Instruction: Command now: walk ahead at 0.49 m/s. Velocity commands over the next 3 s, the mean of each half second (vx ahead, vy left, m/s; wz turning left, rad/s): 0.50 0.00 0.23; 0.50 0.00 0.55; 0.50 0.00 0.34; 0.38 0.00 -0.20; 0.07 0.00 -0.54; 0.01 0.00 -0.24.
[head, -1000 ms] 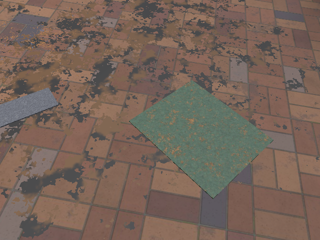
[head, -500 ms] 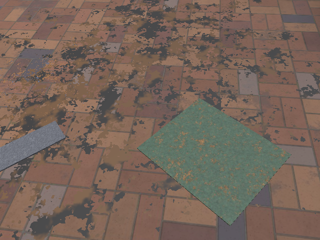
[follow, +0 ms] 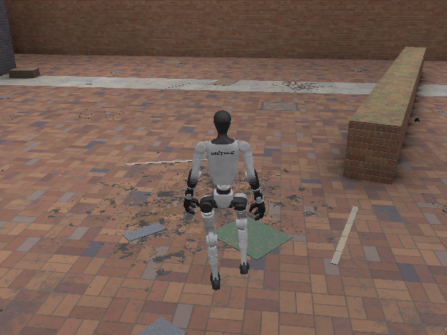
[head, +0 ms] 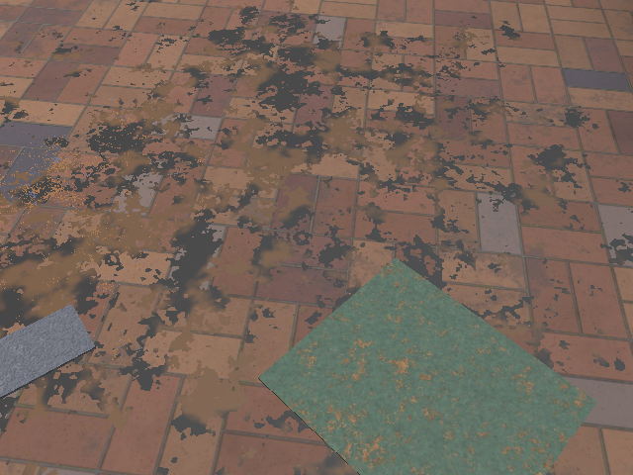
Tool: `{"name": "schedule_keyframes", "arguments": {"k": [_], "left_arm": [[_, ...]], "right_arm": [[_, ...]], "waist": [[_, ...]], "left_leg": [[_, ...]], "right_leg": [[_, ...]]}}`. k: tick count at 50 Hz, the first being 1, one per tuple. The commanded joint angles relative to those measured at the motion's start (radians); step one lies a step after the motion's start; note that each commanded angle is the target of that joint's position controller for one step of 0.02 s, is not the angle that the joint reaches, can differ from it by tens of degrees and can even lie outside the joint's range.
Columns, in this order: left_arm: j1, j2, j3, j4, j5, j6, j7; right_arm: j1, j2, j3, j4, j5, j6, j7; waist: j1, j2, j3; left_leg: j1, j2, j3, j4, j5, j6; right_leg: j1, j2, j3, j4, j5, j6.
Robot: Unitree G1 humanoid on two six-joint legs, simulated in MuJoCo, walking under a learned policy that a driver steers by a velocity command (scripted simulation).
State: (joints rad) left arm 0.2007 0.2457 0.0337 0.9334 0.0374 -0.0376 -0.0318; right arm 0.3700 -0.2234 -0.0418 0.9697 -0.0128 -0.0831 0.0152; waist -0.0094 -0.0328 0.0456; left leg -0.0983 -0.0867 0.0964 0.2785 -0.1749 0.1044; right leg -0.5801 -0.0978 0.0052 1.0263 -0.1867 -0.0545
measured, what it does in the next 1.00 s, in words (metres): walks ahead, turning left: right foot, then left foot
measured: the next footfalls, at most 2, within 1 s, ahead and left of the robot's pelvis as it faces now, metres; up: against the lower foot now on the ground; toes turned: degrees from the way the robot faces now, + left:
right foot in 0.28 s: +0.34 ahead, -0.12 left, +0.00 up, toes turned +0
left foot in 0.82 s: +0.57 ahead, +0.12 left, +0.00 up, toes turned +25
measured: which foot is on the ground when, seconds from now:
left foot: down 0.00-0.28, up 0.30-0.80, down 0.82-1.00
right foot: up 0.00-0.26, down 0.28-0.84, up 0.86-1.00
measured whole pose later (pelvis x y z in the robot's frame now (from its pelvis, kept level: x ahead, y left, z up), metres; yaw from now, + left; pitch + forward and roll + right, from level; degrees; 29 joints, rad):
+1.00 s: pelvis +0.53 +0.06 -0.01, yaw +27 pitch +0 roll +0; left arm 0.19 0.24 0.05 0.82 0.04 -0.06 -0.01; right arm 0.26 -0.27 -0.08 0.88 0.00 -0.03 0.01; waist 0.00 -0.01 0.07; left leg -0.24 -0.14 0.03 0.42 -0.19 0.15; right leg -0.50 -0.12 0.01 1.17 -0.32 0.02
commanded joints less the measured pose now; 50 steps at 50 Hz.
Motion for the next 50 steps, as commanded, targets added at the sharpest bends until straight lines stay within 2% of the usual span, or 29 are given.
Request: {"name": "schedule_keyframes", "arguments": {"k": [1, 5, 7, 9, 11, 12, 13, 14, 15, 16, 17, 18, 19, 20, 21, 25, 30, 34, 37, 39, 40, 41, 42, 43, 44, 45, 46, 48, 50], "left_arm": [[-0.06, 0.041, 0.006, -0.064, -0.001, 0.0, -0.006], [-0.195, 0.018, -0.007, -0.109, -0.009, -0.007, -0.008], [-0.251, 0.025, -0.008, -0.131, -0.009, -0.009, -0.006], [-0.278, 0.037, -0.004, -0.153, -0.008, -0.014, -0.003], [-0.249, 0.052, 0.002, -0.157, -0.011, -0.025, 0.002], [-0.184, 0.065, 0.009, -0.14, -0.012, -0.032, 0.007], [-0.06, 0.086, 0.02, -0.103, -0.01, -0.042, 0.017], [0.11, 0.126, 0.037, -0.055, 0.005, -0.055, 0.03], [0.257, 0.23, 0.062, -0.049, 0.036, -0.061, 0.047], [0.239, 0.267, 0.074, -0.051, 0.026, -0.045, 0.04], [0.148, 0.175, 0.057, -0.068, 0.002, -0.036, 0.035], [0.063, 0.108, 0.039, -0.081, -0.007, -0.04, 0.032], [0.025, 0.073, 0.031, -0.082, -0.006, -0.046, 0.031], [0.025, 0.056, 0.026, -0.073, -0.01, -0.052, 0.035], [0.031, 0.045, 0.023, -0.063, -0.014, -0.059, 0.038], [0.098, 0.062, 0.031, -0.035, -0.025, -0.087, 0.04], [0.148, 0.06, 0.029, -0.014, -0.018, -0.085, 0.043], [0.212, 0.097, 0.036, 0.008, -0.018, -0.076, 0.053], [0.223, 0.121, 0.042, 0.016, -0.014, -0.057, 0.064], [0.214, 0.154, 0.052, 0.014, -0.011, -0.037, 0.067], [0.211, 0.167, 0.056, 0.008, -0.012, -0.026, 0.065], [0.195, 0.166, 0.055, -0.011, -0.014, -0.021, 0.06], [0.223, 0.052, 0.032, -0.072, -0.026, -0.026, 0.046], [0.143, 0.102, 0.044, -0.134, -0.025, -0.038, 0.034], [0.035, 0.11, 0.044, -0.157, -0.022, -0.048, 0.029], [0.038, 0.098, 0.036, -0.156, -0.028, -0.061, 0.028], [0.059, 0.095, 0.038, -0.138, -0.021, -0.06, 0.031], [0.104, 0.086, 0.037, -0.129, 0.011, -0.024, 0.028], [0.09, 0.072, 0.035, -0.144, 0.014, 0.003, 0.02]], "right_arm": [[0.031, -0.106, -0.016, -0.027, 0.005, -0.018, -0.003], [0.094, -0.11, -0.013, 0.001, 0.004, -0.019, -0.008], [0.136, -0.108, -0.011, 0.019, 0.0, -0.016, -0.013], [0.15, -0.118, -0.011, 0.031, -0.006, -0.01, -0.021], [0.124, -0.137, -0.016, 0.029, -0.012, -0.004, -0.028], [0.101, -0.148, -0.019, 0.024, -0.013, -0.003, -0.029], [0.084, -0.155, -0.021, 0.022, -0.011, -0.002, -0.027], [0.071, -0.143, -0.017, 0.013, -0.002, -0.003, -0.023], [0.099, -0.067, 0.002, -0.034, 0.026, -0.007, -0.017], [0.194, -0.033, 0.001, -0.03, 0.041, 0.003, -0.022], [0.11, -0.127, -0.025, -0.022, 0.015, 0.017, -0.029], [0.053, -0.109, -0.027, -0.036, 0.011, 0.016, -0.021], [0.03, -0.082, -0.025, -0.038, 0.008, 0.02, -0.015], [0.025, -0.076, -0.029, -0.038, -0.008, 0.033, -0.008], [0.037, -0.059, -0.028, -0.038, -0.015, 0.047, 0.001], [-0.056, -0.037, -0.029, -0.083, -0.019, 0.076, 0.023], [-0.246, -0.027, -0.015, -0.159, -0.017, 0.073, 0.041], [-0.369, -0.028, -0.003, -0.213, -0.024, 0.07, 0.053], [-0.362, -0.05, -0.011, -0.225, -0.028, 0.07, 0.049], [-0.254, -0.078, -0.027, -0.2, -0.028, 0.069, 0.04], [-0.147, -0.1, -0.041, -0.17, -0.029, 0.061, 0.033], [0.007, -0.151, -0.066, -0.122, -0.041, 0.053, 0.019], [0.03, -0.267, -0.096, -0.127, -0.045, 0.053, 0.004], [0.037, -0.311, -0.104, -0.15, -0.015, 0.066, 0.004], [0.006, -0.279, -0.097, -0.137, -0.006, 0.074, -0.005], [-0.041, -0.226, -0.084, -0.135, 0.003, 0.07, -0.01], [-0.092, -0.185, -0.073, -0.141, 0.002, 0.062, -0.014], [-0.13, -0.147, -0.057, -0.149, 0.014, 0.042, -0.018], [-0.094, -0.163, -0.059, -0.142, 0.018, 0.023, -0.013]], "waist": [[0.009, 0.073, 0.059], [-0.03, 0.084, 0.06], [-0.051, 0.085, 0.064], [-0.049, 0.088, 0.066], [-0.02, 0.096, 0.049], [0.012, 0.105, 0.018], [0.064, 0.097, -0.048], [0.134, 0.064, -0.151], [0.155, -0.075, -0.312], [0.101, -0.211, -0.397], [0.079, -0.043, -0.253], [0.053, -0.014, -0.121], [0.032, -0.014, -0.065], [0.014, -0.036, -0.032], [-0.005, -0.051, -0.023], [-0.017, -0.041, -0.002], [0.009, -0.035, 0.045], [0.043, -0.033, 0.06], [0.022, -0.05, 0.034], [-0.029, -0.069, -0.036], [-0.07, -0.062, -0.1], [-0.146, 0.002, -0.183], [-0.099, 0.204, -0.266], [-0.102, 0.192, -0.329], [-0.101, 0.08, -0.186], [-0.062, 0.042, -0.084], [-0.013, -0.001, -0.037], [0.038, 0.021, -0.049], [0.045, 0.03, -0.059]], "left_leg": [[-0.034, 0.263, -0.191, -0.199, 0.143, 0.112], [0.024, 0.249, -0.139, -0.175, 0.278, 0.091], [0.084, 0.267, -0.151, -0.149, 0.345, 0.094], [0.157, 0.294, -0.18, -0.101, 0.433, 0.098], [0.193, 0.305, -0.196, -0.031, 0.558, 0.088], [0.185, 0.298, -0.194, 0.039, 0.673, 0.073], [0.163, 0.271, -0.181, 0.175, 0.738, 0.058], [0.038, 0.223, -0.15, 0.378, 0.616, 0.038], [-0.224, 0.13, -0.098, 0.707, 0.213, 0.005], [-0.459, 0.011, -0.103, 0.935, -0.377, -0.007], [-0.516, 0.087, -0.167, 0.987, -0.288, 0.006], [-0.513, 0.122, -0.166, 0.954, -0.196, 0.004], [-0.483, 0.152, -0.159, 0.919, -0.144, 0.0], [-0.457, 0.168, -0.154, 0.898, -0.123, -0.009], [-0.433, 0.175, -0.147, 0.889, -0.108, -0.019], [-0.525, 0.191, -0.12, 0.865, -0.005, -0.041], [-0.566, 0.183, -0.061, 0.609, 0.163, -0.054], [-0.526, 0.157, 0.017, 0.422, 0.158, -0.02], [-0.458, 0.1, 0.059, 0.366, 0.039, 0.032], [-0.329, 0.03, 0.082, 0.346, -0.07, 0.078], [-0.201, -0.003, 0.073, 0.297, -0.087, 0.104], [0.032, 0.027, -0.015, 0.213, -0.08, 0.144], [0.323, 0.323, -0.459, 0.18, -0.145, 0.252], [0.407, 0.443, -0.881, 0.017, -0.11, 0.345], [0.33, 0.414, -0.709, -0.008, -0.06, 0.305], [0.187, 0.383, -0.586, -0.019, 0.046, 0.265], [0.082, 0.32, -0.491, -0.028, 0.163, 0.216], [-0.021, 0.246, -0.38, -0.038, 0.315, 0.186], [-0.045, 0.214, -0.347, -0.042, 0.393, 0.185]], "right_leg": [[-0.082, -0.025, -0.024, -0.12, 0.114, 0.029], [-0.041, 0.012, -0.069, -0.329, 0.214, 0.033], [-0.04, 0.027, -0.077, -0.381, 0.209, 0.024], [-0.048, 0.04, -0.065, -0.42, 0.161, 0.012], [0.017, 0.065, -0.06, -0.467, 0.082, -0.007], [0.118, 0.093, -0.065, -0.495, 0.038, -0.019], [0.278, 0.122, -0.078, -0.547, 0.033, -0.037], [0.533, 0.069, -0.03, -0.58, 0.069, -0.066], [0.827, -0.22, 0.299, -0.604, -0.06, -0.129], [0.932, -0.386, 0.643, -0.716, -0.069, -0.212], [0.799, -0.322, 0.547, -0.74, -0.161, -0.173], [0.646, -0.279, 0.392, -0.78, -0.126, -0.143], [0.55, -0.234, 0.282, -0.818, -0.058, -0.113], [0.485, -0.201, 0.196, -0.837, 0.007, -0.091], [0.447, -0.18, 0.133, -0.852, 0.048, -0.076], [0.455, -0.163, -0.013, -0.882, 0.215, -0.077], [0.48, -0.124, -0.158, -0.883, 0.325, -0.072], [0.581, -0.162, -0.213, -0.86, 0.425, -0.069], [0.678, -0.181, -0.258, -0.741, 0.727, -0.058], [0.709, -0.185, -0.277, -0.537, 0.953, -0.056], [0.677, -0.184, -0.279, -0.361, 0.915, -0.05], [0.524, -0.162, -0.29, -0.097, 0.704, -0.018], [0.13, -0.034, -0.281, 0.252, -0.052, 0.035], [-0.099, 0.124, -0.067, 0.442, -0.371, 0.062], [-0.203, 0.049, 0.017, 0.423, -0.259, 0.051], [-0.174, 0.01, 0.011, 0.33, -0.166, 0.046], [-0.106, -0.019, 0.015, 0.239, -0.132, 0.048], [0.008, -0.035, 0.02, 0.157, -0.12, 0.074], [0.012, -0.028, 0.003, 0.105, -0.103, 0.095]]}}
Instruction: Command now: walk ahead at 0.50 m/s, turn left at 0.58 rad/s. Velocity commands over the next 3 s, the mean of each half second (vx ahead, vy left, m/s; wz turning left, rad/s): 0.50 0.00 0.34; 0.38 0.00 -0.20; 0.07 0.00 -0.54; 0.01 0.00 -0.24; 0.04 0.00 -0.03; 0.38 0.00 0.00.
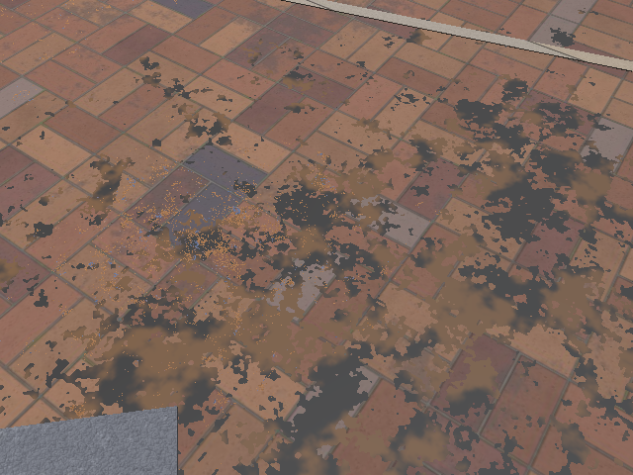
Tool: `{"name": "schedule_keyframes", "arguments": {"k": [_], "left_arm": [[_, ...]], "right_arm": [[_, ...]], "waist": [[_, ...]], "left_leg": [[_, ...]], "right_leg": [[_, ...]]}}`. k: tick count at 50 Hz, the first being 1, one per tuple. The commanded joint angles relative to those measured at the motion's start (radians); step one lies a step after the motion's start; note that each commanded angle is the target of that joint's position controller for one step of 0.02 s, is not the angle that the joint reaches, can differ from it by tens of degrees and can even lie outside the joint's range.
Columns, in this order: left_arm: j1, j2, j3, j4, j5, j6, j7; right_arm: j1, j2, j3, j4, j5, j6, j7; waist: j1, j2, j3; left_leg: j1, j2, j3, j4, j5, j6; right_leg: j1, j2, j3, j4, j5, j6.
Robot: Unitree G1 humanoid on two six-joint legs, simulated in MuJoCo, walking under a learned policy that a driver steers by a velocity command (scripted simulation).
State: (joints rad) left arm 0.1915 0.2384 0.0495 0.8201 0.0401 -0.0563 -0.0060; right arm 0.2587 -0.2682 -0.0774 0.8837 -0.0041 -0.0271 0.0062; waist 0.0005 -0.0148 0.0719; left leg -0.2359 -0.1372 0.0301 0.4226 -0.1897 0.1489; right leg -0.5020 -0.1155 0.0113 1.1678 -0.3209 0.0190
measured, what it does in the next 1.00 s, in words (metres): walks ahead: right foot, then left foot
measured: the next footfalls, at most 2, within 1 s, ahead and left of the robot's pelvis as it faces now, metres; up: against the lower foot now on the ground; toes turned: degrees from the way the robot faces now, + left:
right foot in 0.36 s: +0.40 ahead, -0.10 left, +0.00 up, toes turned +7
left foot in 0.88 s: +0.63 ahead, +0.12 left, +0.00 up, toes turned +4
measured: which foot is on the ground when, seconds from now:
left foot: down 0.00-0.38, up 0.40-0.86, down 0.88-1.00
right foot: up 0.00-0.34, down 0.36-0.88, up 0.90-1.00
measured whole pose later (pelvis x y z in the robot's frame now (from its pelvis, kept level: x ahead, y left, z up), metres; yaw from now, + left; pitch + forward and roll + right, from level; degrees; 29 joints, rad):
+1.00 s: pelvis +0.50 +0.02 +0.00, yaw -1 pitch +1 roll -1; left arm 0.34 0.26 0.07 0.88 0.01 -0.01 0.01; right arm 0.09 -0.21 -0.01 0.77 -0.02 -0.06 -0.02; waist 0.06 -0.02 0.08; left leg -0.39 0.02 0.08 0.52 -0.14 0.05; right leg -0.37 0.05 0.02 1.12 -0.51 -0.03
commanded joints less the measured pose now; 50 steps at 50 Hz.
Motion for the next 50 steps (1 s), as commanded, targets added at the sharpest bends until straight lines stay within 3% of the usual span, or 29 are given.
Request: {"name": "schedule_keyframes", "arguments": {"k": [1, 6, 13, 14, 16, 17, 18, 19, 20, 21, 22, 23, 26, 28, 32, 37, 39, 41, 43, 44, 45, 46, 47, 48, 50], "left_arm": [[0.071, 0.075, 0.017, -0.043, 0.01, 0.028, -0.008], [-0.127, 0.085, 0.012, -0.116, 0.005, 0.034, -0.012], [-0.291, 0.075, -0.01, -0.18, -0.007, 0.009, -0.029], [-0.28, 0.084, -0.008, -0.182, -0.009, 0.005, -0.029], [-0.163, 0.113, 0.004, -0.151, -0.011, -0.003, -0.02], [-0.05, 0.137, 0.015, -0.115, -0.014, -0.008, -0.009], [0.1, 0.156, 0.026, -0.073, -0.011, -0.018, 0.004], [0.259, 0.224, 0.041, -0.056, 0.011, -0.024, 0.02], [0.267, 0.309, 0.065, -0.038, 0.02, -0.016, 0.012], [0.187, 0.215, 0.048, -0.048, -0.015, -0.005, 0.0], [0.095, 0.148, 0.032, -0.062, -0.023, -0.005, -0.004], [0.061, 0.11, 0.022, -0.058, -0.016, -0.01, -0.007], [0.094, 0.089, 0.01, -0.011, -0.023, -0.032, -0.004], [0.133, 0.103, 0.014, 0.015, -0.031, -0.045, -0.007], [0.204, 0.104, 0.013, 0.055, -0.038, -0.043, -0.008], [0.274, 0.129, 0.019, 0.088, -0.036, -0.034, -0.001], [0.287, 0.136, 0.02, 0.095, -0.032, -0.025, 0.002], [0.266, 0.148, 0.026, 0.087, -0.03, -0.018, 0.009], [0.212, 0.154, 0.03, 0.067, -0.046, -0.015, 0.011], [0.203, 0.116, 0.022, 0.026, -0.062, -0.019, 0.012], [0.341, 0.018, 0.007, 0.011, -0.082, -0.011, 0.027], [0.393, 0.095, 0.026, 0.039, -0.066, 0.016, 0.044], [0.337, 0.116, 0.037, 0.046, -0.043, 0.035, 0.042], [0.266, 0.107, 0.038, 0.033, -0.029, 0.044, 0.031], [0.228, 0.089, 0.042, 0.019, -0.014, 0.073, 0.008]], "right_arm": [[0.037, -0.132, -0.027, -0.054, 0.008, -0.036, -0.003], [0.153, -0.137, -0.025, -0.041, 0.004, -0.033, -0.004], [0.252, -0.125, -0.009, -0.008, -0.011, -0.041, -0.022], [0.243, -0.135, -0.01, -0.007, -0.013, -0.042, -0.025], [0.195, -0.158, -0.012, -0.013, -0.015, -0.048, -0.029], [0.183, -0.169, -0.013, -0.01, -0.019, -0.05, -0.026], [0.167, -0.169, -0.012, -0.01, -0.017, -0.052, -0.021], [0.183, -0.107, 0.005, -0.038, -0.013, -0.057, -0.016], [0.337, -0.037, 0.014, -0.034, 0.023, -0.052, -0.011], [0.276, -0.114, 0.007, -0.019, -0.016, -0.047, -0.017], [0.186, -0.113, 0.005, -0.034, -0.018, -0.047, -0.01], [0.133, -0.098, 0.011, -0.047, -0.019, -0.047, -0.004], [0.13, -0.068, 0.019, -0.049, -0.035, -0.022, 0.015], [0.107, -0.054, 0.024, -0.053, -0.039, -0.013, 0.022], [-0.087, -0.037, 0.038, -0.117, -0.042, -0.012, 0.03], [-0.243, -0.01, 0.06, -0.161, -0.028, -0.022, 0.028], [-0.254, -0.015, 0.06, -0.164, -0.023, -0.031, 0.014], [-0.205, -0.044, 0.053, -0.152, -0.021, -0.043, 0.0], [-0.037, -0.09, 0.036, -0.102, -0.032, -0.065, -0.018], [0.083, -0.157, 0.019, -0.087, -0.055, -0.08, -0.03], [0.121, -0.222, 0.006, -0.109, -0.06, -0.069, -0.025], [0.113, -0.197, 0.0, -0.118, -0.013, -0.044, -0.019], [0.039, -0.119, 0.017, -0.139, -0.005, -0.034, -0.021], [-0.036, -0.058, 0.036, -0.149, -0.009, -0.031, -0.028], [-0.077, -0.043, 0.043, -0.146, -0.012, -0.027, -0.043]], "waist": [[0.029, 0.018, -0.08], [-0.043, 0.063, -0.037], [-0.104, 0.087, -0.01], [-0.091, 0.092, -0.006], [-0.026, 0.103, -0.034], [0.022, 0.097, -0.09], [0.099, 0.065, -0.168], [0.143, -0.036, -0.301], [0.059, -0.293, -0.38], [0.041, -0.108, -0.266], [0.02, -0.03, -0.13], [0.013, 0.012, -0.079], [-0.024, -0.064, -0.067], [-0.029, -0.062, -0.064], [0.004, -0.052, -0.009], [0.045, -0.052, -0.004], [0.048, -0.064, -0.021], [0.025, -0.087, -0.056], [-0.056, -0.053, -0.126], [-0.089, 0.033, -0.243], [-0.042, 0.234, -0.406], [-0.045, 0.202, -0.478], [-0.024, 0.12, -0.362], [-0.007, 0.109, -0.234], [0.025, 0.155, -0.138]], "left_leg": [[0.086, 0.252, -0.275, -0.195, 0.397, 0.134], [0.165, 0.239, -0.306, -0.212, 0.355, 0.092], [0.311, 0.276, -0.3, -0.173, 0.512, 0.061], [0.318, 0.29, -0.304, -0.163, 0.546, 0.052], [0.3, 0.291, -0.282, -0.083, 0.744, 0.018], [0.301, 0.272, -0.264, 0.041, 0.86, 0.004], [0.238, 0.229, -0.223, 0.229, 0.813, -0.012], [0.074, 0.171, -0.185, 0.515, 0.49, -0.026], [-0.237, -0.024, -0.11, 0.83, -0.302, -0.069], [-0.329, 0.041, -0.178, 0.896, -0.28, -0.052], [-0.341, 0.085, -0.17, 0.869, -0.186, -0.055], [-0.327, 0.117, -0.156, 0.822, -0.139, -0.058], [-0.261, 0.159, -0.119, 0.73, -0.109, -0.082], [-0.296, 0.176, -0.09, 0.693, -0.089, -0.097], [-0.412, 0.228, -0.027, 0.516, 0.039, -0.139], [-0.325, 0.18, 0.014, 0.236, 0.157, -0.17], [-0.27, 0.143, 0.016, 0.187, 0.158, -0.162], [-0.187, 0.121, -0.013, 0.133, 0.127, -0.141], [0.04, 0.128, -0.027, -0.017, 0.25, -0.106], [0.286, 0.309, -0.158, 0.027, 0.545, -0.064], [0.527, 0.635, -0.405, 0.132, 1.052, 0.047], [0.483, 0.647, -0.464, 0.103, 1.022, 0.122], [0.359, 0.582, -0.382, 0.044, 0.818, 0.109], [0.232, 0.51, -0.283, -0.018, 0.688, 0.072], [0.074, 0.441, -0.157, -0.095, 0.602, 0.045]], "right_leg": [[-0.084, -0.008, -0.01, -0.07, 0.063, 0.03], [-0.217, 0.008, -0.014, -0.278, 0.23, 0.043], [-0.168, 0.069, -0.049, -0.545, 0.316, -0.022], [-0.129, 0.077, -0.046, -0.575, 0.296, -0.04], [0.052, 0.122, -0.054, -0.63, 0.218, -0.079], [0.18, 0.156, -0.066, -0.651, 0.179, -0.099], [0.376, 0.134, -0.051, -0.706, 0.217, -0.125], [0.612, -0.082, 0.186, -0.706, 0.096, -0.172], [0.795, -0.317, 0.685, -0.831, 0.07, -0.319], [0.683, -0.276, 0.73, -0.893, -0.04, -0.301], [0.539, -0.24, 0.548, -0.906, -0.03, -0.282], [0.453, -0.189, 0.432, -0.929, 0.077, -0.259], [0.361, -0.103, 0.244, -0.971, 0.292, -0.22], [0.366, -0.094, 0.196, -0.996, 0.357, -0.231], [0.384, -0.058, 0.137, -1.048, 0.394, -0.236], [0.403, -0.027, 0.108, -0.978, 0.573, -0.213], [0.431, -0.027, 0.109, -0.889, 0.766, -0.194], [0.457, -0.025, 0.139, -0.794, 0.839, -0.164], [0.416, 0.03, 0.137, -0.592, 0.784, -0.119], [0.262, 0.083, 0.116, -0.372, 0.486, -0.091], [0.049, 0.216, 0.022, -0.075, -0.311, -0.074], [0.005, 0.203, 0.035, 0.066, -0.372, -0.076], [-0.028, 0.158, 0.046, 0.098, -0.295, -0.068], [-0.043, 0.125, 0.036, 0.064, -0.222, -0.052], [0.001, 0.097, 0.023, 0.029, -0.135, -0.018]]}}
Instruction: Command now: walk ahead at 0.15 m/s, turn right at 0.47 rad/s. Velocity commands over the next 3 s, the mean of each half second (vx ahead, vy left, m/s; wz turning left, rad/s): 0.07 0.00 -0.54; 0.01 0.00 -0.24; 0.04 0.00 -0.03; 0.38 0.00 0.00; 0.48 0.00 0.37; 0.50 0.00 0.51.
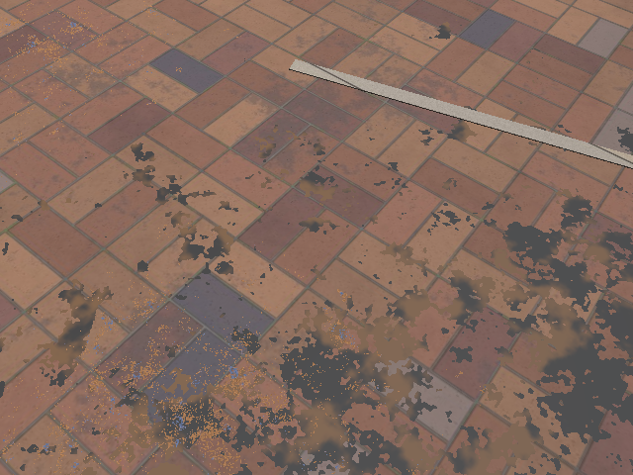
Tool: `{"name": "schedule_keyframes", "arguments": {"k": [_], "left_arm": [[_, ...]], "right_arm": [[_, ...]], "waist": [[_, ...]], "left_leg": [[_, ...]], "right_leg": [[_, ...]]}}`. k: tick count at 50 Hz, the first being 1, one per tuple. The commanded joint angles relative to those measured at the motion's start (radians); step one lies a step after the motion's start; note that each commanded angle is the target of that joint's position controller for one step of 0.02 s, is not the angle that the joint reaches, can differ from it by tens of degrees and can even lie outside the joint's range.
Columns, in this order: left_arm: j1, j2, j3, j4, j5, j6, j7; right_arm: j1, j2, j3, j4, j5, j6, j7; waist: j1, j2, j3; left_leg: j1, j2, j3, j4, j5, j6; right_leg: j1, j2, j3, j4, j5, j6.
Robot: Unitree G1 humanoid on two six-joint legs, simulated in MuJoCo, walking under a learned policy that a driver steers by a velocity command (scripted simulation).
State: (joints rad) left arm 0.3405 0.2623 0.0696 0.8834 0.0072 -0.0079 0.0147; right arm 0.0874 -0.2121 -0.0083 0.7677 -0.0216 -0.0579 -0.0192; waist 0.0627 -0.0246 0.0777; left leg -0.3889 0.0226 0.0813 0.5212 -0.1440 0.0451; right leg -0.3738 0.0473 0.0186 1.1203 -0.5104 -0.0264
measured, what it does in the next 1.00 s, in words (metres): steps on the spot, turning right: right foot, then left foot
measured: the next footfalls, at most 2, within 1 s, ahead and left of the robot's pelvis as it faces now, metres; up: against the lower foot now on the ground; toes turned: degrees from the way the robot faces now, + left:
right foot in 0.34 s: +0.03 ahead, -0.13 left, +0.00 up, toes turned -17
left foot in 0.80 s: +0.09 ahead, +0.07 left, +0.00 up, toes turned -23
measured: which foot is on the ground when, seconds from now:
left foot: down 0.00-0.34, up 0.36-0.78, down 0.80-1.00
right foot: up 0.00-0.32, down 0.34-1.00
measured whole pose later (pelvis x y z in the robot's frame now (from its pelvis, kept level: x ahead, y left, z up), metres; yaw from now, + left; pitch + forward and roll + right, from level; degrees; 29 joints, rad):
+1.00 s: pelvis +0.02 +0.00 +0.01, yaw -23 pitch -1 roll +0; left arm 0.21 0.24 0.02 0.83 0.02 0.03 0.00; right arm 0.19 -0.21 -0.01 0.79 -0.01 0.01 -0.02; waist 0.01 -0.03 0.04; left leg -0.18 -0.03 0.02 0.44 -0.24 0.04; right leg -0.19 0.05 0.09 0.43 -0.21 -0.01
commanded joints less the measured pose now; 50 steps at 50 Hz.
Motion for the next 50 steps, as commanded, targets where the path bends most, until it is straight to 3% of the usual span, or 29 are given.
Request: {"name": "schedule_keyframes", "arguments": {"k": [1, 4, 8, 13, 15, 16, 17, 18, 19, 20, 21, 23, 24, 26, 33, 36, 38, 39, 40, 41, 42, 43, 44, 46, 48, 49, 50], "left_arm": [[0.087, 0.055, 0.022, -0.046, 0.021, 0.038, -0.018], [0.065, 0.048, 0.025, -0.071, 0.017, 0.062, -0.022], [-0.049, 0.043, 0.013, -0.131, 0.022, 0.084, -0.043], [-0.132, 0.066, 0.008, -0.193, 0.013, 0.083, -0.056], [-0.114, 0.064, 0.008, -0.203, 0.011, 0.072, -0.055], [-0.079, 0.074, 0.011, -0.191, 0.011, 0.061, -0.051], [-0.048, 0.126, 0.022, -0.185, 0.019, 0.046, -0.04], [-0.068, 0.285, 0.056, -0.224, 0.018, 0.041, -0.032], [0.007, 0.278, 0.067, -0.2, 0.022, 0.044, -0.021], [-0.03, 0.233, 0.052, -0.195, 0.019, 0.046, -0.013], [-0.103, 0.195, 0.041, -0.206, 0.013, 0.049, -0.01], [-0.187, 0.15, 0.029, -0.237, 0.004, 0.047, -0.008], [-0.171, 0.14, 0.025, -0.239, -0.001, 0.044, -0.011], [-0.138, 0.148, 0.028, -0.233, -0.003, 0.037, -0.015], [-0.095, 0.148, 0.022, -0.211, 0.017, 0.036, -0.011], [-0.117, 0.151, 0.017, -0.202, 0.02, 0.04, -0.014], [-0.153, 0.139, 0.008, -0.195, 0.008, 0.042, -0.009], [-0.149, 0.116, -0.001, -0.192, 0.003, 0.039, -0.006], [-0.122, 0.055, -0.02, -0.198, 0.002, 0.032, -0.007], [-0.109, 0.051, -0.021, -0.196, -0.004, 0.035, -0.005], [-0.107, 0.088, -0.013, -0.171, 0.011, 0.042, -0.006], [-0.109, 0.083, -0.013, -0.159, 0.009, 0.043, -0.011], [-0.119, 0.072, -0.016, -0.149, 0.008, 0.042, -0.014], [-0.13, 0.075, -0.021, -0.137, 0.016, 0.034, -0.017], [-0.124, 0.098, -0.022, -0.115, 0.018, 0.024, -0.008], [-0.124, 0.094, -0.02, -0.095, 0.004, 0.024, -0.005], [-0.121, 0.075, -0.024, -0.084, 0.002, 0.023, -0.004]], "right_arm": [[0.095, -0.109, -0.03, -0.028, 0.003, 0.002, -0.019], [0.086, -0.125, -0.039, -0.028, -0.004, -0.002, -0.018], [0.085, -0.141, -0.048, -0.026, -0.009, 0.016, -0.017], [0.125, -0.2, -0.073, -0.02, -0.013, 0.045, -0.004], [0.119, -0.221, -0.083, -0.019, -0.005, 0.057, 0.0], [0.142, -0.216, -0.086, -0.01, -0.007, 0.066, 0.002], [0.19, -0.18, -0.083, -0.001, -0.011, 0.077, 0.009], [0.176, -0.098, -0.06, -0.071, -0.001, 0.088, 0.006], [0.072, -0.152, -0.069, -0.082, -0.013, 0.106, -0.005], [0.085, -0.135, -0.068, -0.08, 0.003, 0.112, -0.003], [0.109, -0.135, -0.068, -0.066, 0.013, 0.105, 0.0], [0.153, -0.165, -0.08, -0.038, -0.013, 0.093, 0.003], [0.158, -0.166, -0.082, -0.038, -0.014, 0.092, 0.006], [0.152, -0.147, -0.078, -0.045, -0.003, 0.097, 0.009], [0.113, -0.122, -0.059, -0.062, 0.007, 0.108, 0.0], [0.14, -0.121, -0.056, -0.057, 0.018, 0.101, -0.007], [0.198, -0.099, -0.048, -0.035, 0.017, 0.09, -0.012], [0.208, -0.106, -0.045, -0.032, 0.007, 0.077, -0.017], [0.204, -0.162, -0.048, -0.044, -0.015, 0.063, -0.023], [0.11, -0.219, -0.054, -0.063, -0.007, 0.06, -0.015], [0.073, -0.171, -0.044, -0.065, -0.001, 0.056, -0.007], [0.043, -0.133, -0.03, -0.065, 0.003, 0.052, -0.002], [0.038, -0.133, -0.028, -0.056, 0.004, 0.052, -0.002], [0.075, -0.152, -0.033, -0.037, 0.009, 0.05, -0.009], [0.128, -0.157, -0.038, -0.029, 0.012, 0.05, -0.004], [0.136, -0.14, -0.034, -0.018, 0.018, 0.052, -0.003], [0.117, -0.145, -0.035, -0.01, 0.016, 0.055, -0.005]], "waist": [[-0.027, 0.164, -0.145], [-0.007, 0.141, -0.164], [-0.03, 0.169, -0.135], [-0.07, 0.174, -0.139], [-0.052, 0.156, -0.138], [-0.041, 0.108, -0.139], [-0.04, -0.064, -0.117], [-0.054, -0.341, -0.064], [0.018, -0.173, -0.049], [-0.028, -0.139, -0.051], [-0.066, -0.114, -0.04], [-0.088, -0.127, -0.094], [-0.085, -0.099, -0.127], [-0.075, -0.064, -0.147], [-0.029, -0.104, -0.123], [-0.038, -0.105, -0.121], [-0.083, -0.076, -0.12], [-0.087, -0.036, -0.123], [-0.062, 0.114, -0.144], [-0.019, 0.21, -0.084], [-0.027, 0.204, -0.08], [-0.015, 0.189, -0.07], [-0.015, 0.185, -0.059], [-0.03, 0.187, -0.087], [-0.069, 0.117, -0.114], [-0.072, 0.06, -0.098], [-0.059, 0.064, -0.077]], "left_leg": [[0.183, 0.271, -0.171, -0.206, 0.558, 0.153], [0.146, 0.278, -0.106, -0.228, 0.475, 0.175], [0.112, 0.274, -0.045, -0.264, 0.162, 0.163], [0.131, 0.32, -0.03, -0.219, 0.013, 0.145], [0.123, 0.318, -0.003, -0.149, -0.014, 0.102], [0.086, 0.296, 0.028, -0.077, -0.045, 0.052], [0.014, 0.22, 0.105, 0.109, -0.155, -0.021], [-0.255, 0.022, 0.141, 0.318, -0.498, -0.109], [-0.244, 0.017, -0.031, 0.488, -0.484, -0.101], [-0.234, 0.022, -0.076, 0.534, -0.404, -0.095], [-0.218, 0.03, -0.098, 0.52, -0.306, -0.086], [-0.194, 0.007, -0.085, 0.551, -0.221, -0.078], [-0.182, -0.001, -0.089, 0.569, -0.218, -0.08], [-0.19, -0.003, -0.096, 0.541, -0.217, -0.088], [-0.052, -0.019, -0.088, 0.281, -0.278, -0.065], [0.062, -0.042, -0.074, 0.153, -0.283, -0.042], [0.202, -0.049, -0.06, -0.077, -0.145, -0.022], [0.297, -0.003, -0.117, -0.197, -0.04, -0.01], [0.35, 0.184, -0.315, -0.291, -0.043, 0.023], [0.202, 0.302, -0.436, -0.302, 0.101, 0.111], [0.117, 0.301, -0.401, -0.281, 0.114, 0.155], [0.11, 0.242, -0.342, -0.266, 0.11, 0.134], [0.126, 0.184, -0.283, -0.244, 0.094, 0.095], [0.201, 0.13, -0.232, -0.193, 0.17, 0.05], [0.216, 0.106, -0.229, -0.178, 0.127, 0.03], [0.225, 0.084, -0.214, -0.2, 0.064, 0.023], [0.233, 0.083, -0.207, -0.195, 0.021, 0.021]], "right_leg": [[-0.092, -0.057, 0.002, 0.085, 0.08, 0.037], [-0.087, -0.057, -0.008, 0.051, 0.119, 0.047], [-0.067, -0.089, -0.036, -0.15, 0.186, 0.042], [0.031, -0.072, -0.096, -0.349, 0.116, 0.012], [0.114, -0.055, -0.114, -0.497, 0.154, -0.012], [0.19, -0.041, -0.097, -0.607, 0.209, -0.028], [0.234, -0.14, 0.085, -0.797, 0.233, -0.054], [0.247, -0.429, 0.523, -0.89, 0.421, -0.176], [0.182, -0.434, 0.469, -0.861, 0.557, -0.259], [0.163, -0.369, 0.376, -0.837, 0.57, -0.254], [0.147, -0.295, 0.296, -0.839, 0.521, -0.213], [0.189, -0.22, 0.231, -0.81, 0.612, -0.186], [0.211, -0.218, 0.232, -0.797, 0.669, -0.192], [0.258, -0.226, 0.247, -0.79, 0.683, -0.202], [0.236, -0.234, 0.298, -0.784, 0.583, -0.212], [0.192, -0.231, 0.323, -0.762, 0.615, -0.199], [0.142, -0.203, 0.318, -0.722, 0.598, -0.155], [0.08, -0.175, 0.313, -0.704, 0.508, -0.105], [0.027, -0.097, 0.241, -0.599, 0.347, -0.049], [0.029, 0.041, 0.106, -0.597, 0.135, -0.02], [0.14, 0.003, 0.08, -0.522, 0.075, -0.009], [0.171, 0.001, 0.077, -0.553, 0.136, -0.01], [0.184, -0.001, 0.074, -0.613, 0.222, -0.008], [0.212, -0.023, 0.09, -0.706, 0.382, 0.0], [0.251, -0.074, 0.127, -0.718, 0.479, 0.012], [0.211, -0.068, 0.135, -0.715, 0.445, 0.009], [0.188, -0.066, 0.139, -0.736, 0.417, 0.009]]}}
